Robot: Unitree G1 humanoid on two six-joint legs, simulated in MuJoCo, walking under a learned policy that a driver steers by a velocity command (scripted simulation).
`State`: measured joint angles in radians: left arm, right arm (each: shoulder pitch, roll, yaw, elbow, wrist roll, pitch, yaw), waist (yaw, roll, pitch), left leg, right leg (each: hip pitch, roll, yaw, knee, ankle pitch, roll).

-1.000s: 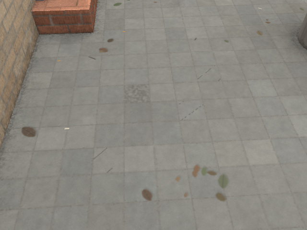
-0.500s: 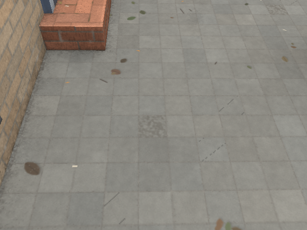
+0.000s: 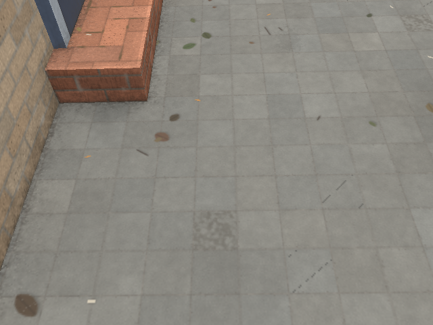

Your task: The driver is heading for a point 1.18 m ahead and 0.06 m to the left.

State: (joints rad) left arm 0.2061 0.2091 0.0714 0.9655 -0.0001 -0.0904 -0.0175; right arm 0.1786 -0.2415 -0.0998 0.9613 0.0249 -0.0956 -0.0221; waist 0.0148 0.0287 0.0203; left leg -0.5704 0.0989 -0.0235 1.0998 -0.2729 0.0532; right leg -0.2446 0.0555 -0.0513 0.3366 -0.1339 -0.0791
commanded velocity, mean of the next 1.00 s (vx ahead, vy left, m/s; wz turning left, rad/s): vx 0.50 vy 0.00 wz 0.00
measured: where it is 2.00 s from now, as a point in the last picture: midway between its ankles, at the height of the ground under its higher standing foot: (225, 167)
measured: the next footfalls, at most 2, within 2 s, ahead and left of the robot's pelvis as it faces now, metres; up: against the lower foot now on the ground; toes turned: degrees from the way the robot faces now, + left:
left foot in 0.38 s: +0.38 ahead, +0.15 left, +0.00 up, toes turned +2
right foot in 0.92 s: +0.67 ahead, -0.09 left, +0.00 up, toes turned -3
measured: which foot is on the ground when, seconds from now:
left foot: up 0.00-0.36, down 0.38-0.94, up 0.96-1.00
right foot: down 0.00-0.40, up 0.42-0.90, down 0.92-1.00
